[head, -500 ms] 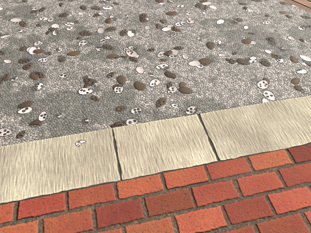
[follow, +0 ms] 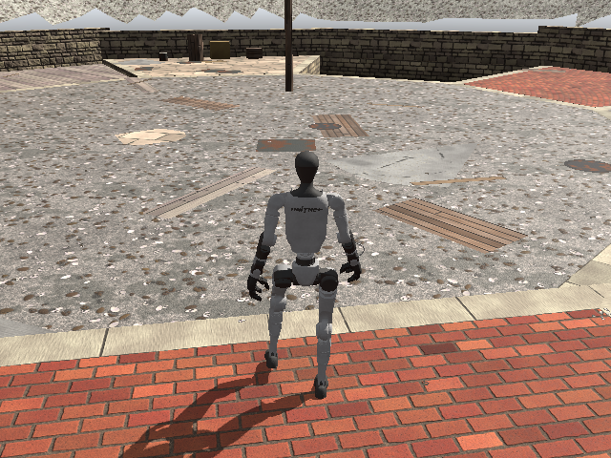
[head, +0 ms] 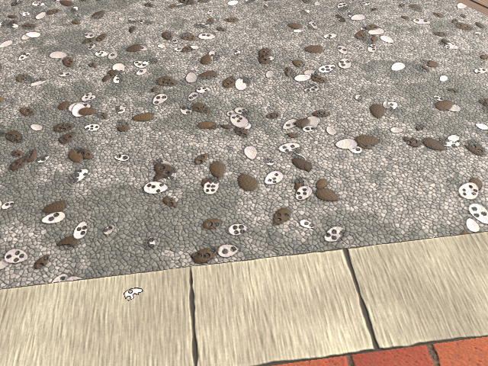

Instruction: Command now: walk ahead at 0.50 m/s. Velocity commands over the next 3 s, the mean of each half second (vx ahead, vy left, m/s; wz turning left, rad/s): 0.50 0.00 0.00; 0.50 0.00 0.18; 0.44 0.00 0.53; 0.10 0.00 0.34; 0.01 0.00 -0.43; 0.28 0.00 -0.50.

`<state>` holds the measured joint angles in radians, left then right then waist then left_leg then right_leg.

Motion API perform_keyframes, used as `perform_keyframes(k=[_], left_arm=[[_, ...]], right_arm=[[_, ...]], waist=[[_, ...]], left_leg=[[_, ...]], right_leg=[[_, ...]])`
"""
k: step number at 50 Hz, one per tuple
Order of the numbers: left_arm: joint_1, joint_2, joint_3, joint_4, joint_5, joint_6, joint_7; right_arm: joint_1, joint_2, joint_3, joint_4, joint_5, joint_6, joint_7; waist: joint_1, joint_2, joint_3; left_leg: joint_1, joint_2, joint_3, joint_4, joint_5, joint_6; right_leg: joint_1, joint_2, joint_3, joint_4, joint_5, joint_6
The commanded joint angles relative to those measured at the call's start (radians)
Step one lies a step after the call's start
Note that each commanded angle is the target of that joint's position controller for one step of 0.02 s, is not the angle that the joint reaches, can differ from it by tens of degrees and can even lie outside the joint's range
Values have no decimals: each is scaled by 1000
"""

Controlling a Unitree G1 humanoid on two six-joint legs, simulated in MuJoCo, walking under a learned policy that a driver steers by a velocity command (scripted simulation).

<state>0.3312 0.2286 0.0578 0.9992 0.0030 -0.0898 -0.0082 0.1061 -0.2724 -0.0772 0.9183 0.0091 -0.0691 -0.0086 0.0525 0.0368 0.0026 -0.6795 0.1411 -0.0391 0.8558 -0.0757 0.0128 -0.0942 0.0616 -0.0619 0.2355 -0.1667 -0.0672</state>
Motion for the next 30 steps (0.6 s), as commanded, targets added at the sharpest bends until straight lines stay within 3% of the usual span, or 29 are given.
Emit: perform_keyframes(k=[1, 5, 7, 9, 10, 11, 12, 13, 14, 15, 16, 17, 18, 20, 22, 25, 30], left_arm=[[-15, 159, 28, -49, -8, -11, 13], [63, 167, 32, -11, -17, 2, 16], [77, 174, 37, 3, -21, 13, 19], [61, 188, 43, 4, -22, 23, 23], [39, 196, 46, -1, -23, 28, 24], [17, 186, 42, -6, -25, 33, 25], [18, 154, 28, -19, -16, 35, 26], [133, 53, -2, -32, -4, 20, 18], [121, 54, -6, -23, -11, -4, 12], [35, 140, 19, -48, -40, -21, 8], [-40, 152, 21, -70, -50, -27, 11], [-76, 148, 27, -76, -40, -25, 18], [-64, 138, 35, -71, -31, -12, 25], [-23, 92, 33, -57, -27, 14, 26], [-60, 88, 36, -70, -22, 25, 29], [-165, 89, 38, -107, -9, 24, 26], [-319, 58, 21, -149, -14, 14, 2]], right_arm=[[-67, -27, 0, -57, 1, -9, 9], [-182, -23, 13, -94, 10, -15, 28], [-208, -34, 13, -113, 12, -21, 40], [-175, -62, 5, -114, 15, -27, 49], [-115, -84, -5, -101, 12, -30, 49], [16, -115, -26, -60, 7, -30, 46], [200, -174, -51, -8, -2, -29, 38], [330, -269, -74, 17, -13, -22, 32], [341, -216, -52, 21, 2, -17, 35], [266, -162, -33, 11, 8, -20, 35], [181, -124, -22, -13, 2, -21, 33], [114, -91, -11, -23, -11, -24, 37], [75, -61, -2, -27, -22, -31, 39], [76, -52, 0, -18, -22, -34, 40], [118, -85, -7, -2, -20, -38, 29], [176, -101, -10, 18, -16, -32, 10], [259, -103, -8, 43, -4, -23, -1]], waist=[[-15, -94, 44], [23, -93, 81], [20, -99, 89], [-14, -118, 66], [-51, -131, 27], [-121, -126, -48], [-187, -82, -172], [-161, 130, -328], [-167, 214, -402], [-161, 156, -269], [-139, 96, -160], [-109, 35, -79], [-70, 53, -48], [-39, 64, -30], [-37, 41, 1], [-57, 17, 27], [-105, 21, 64]], left_leg=[[15, -16, 21, -158, 157, -9], [17, -46, 41, -281, 164, 0], [7, -52, 35, -317, 108, 20], [71, -70, 45, -342, 36, 47], [169, -100, 71, -351, 8, 63], [348, -135, 101, -366, 16, 87], [632, -73, 35, -329, 53, 130], [1036, 187, -392, -365, -70, 283], [1090, 259, -684, -534, -180, 322], [983, 226, -576, -552, -259, 272], [833, 191, -441, -570, -234, 238], [676, 151, -338, -609, -182, 220], [573, 114, -266, -640, -136, 201], [485, 87, -200, -693, -97, 206], [474, 86, -162, -727, -47, 221], [528, 80, -114, -736, 48, 212], [563, 47, -24, -736, 75, 179]], right_leg=[[-39, -247, 128, -130, 189, -131], [53, -278, 112, -103, 178, -127], [123, -313, 121, -63, 214, -120], [168, -335, 124, -4, 326, -101], [172, -327, 111, 64, 475, -88], [146, -286, 76, 212, 614, -65], [4, -228, 33, 452, 535, -31], [-401, -74, -8, 860, 133, 44], [-555, -5, 129, 1040, -403, 49], [-656, -70, 174, 1122, -379, 26], [-672, -125, 139, 1103, -295, 11], [-635, -166, 123, 1033, -211, 7], [-567, -200, 131, 968, -155, 4], [-495, -216, 128, 906, -112, 10], [-540, -222, 121, 827, -42, 28], [-629, -222, 120, 660, 117, 54], [-588, -177, 74, 419, 294, 56]])
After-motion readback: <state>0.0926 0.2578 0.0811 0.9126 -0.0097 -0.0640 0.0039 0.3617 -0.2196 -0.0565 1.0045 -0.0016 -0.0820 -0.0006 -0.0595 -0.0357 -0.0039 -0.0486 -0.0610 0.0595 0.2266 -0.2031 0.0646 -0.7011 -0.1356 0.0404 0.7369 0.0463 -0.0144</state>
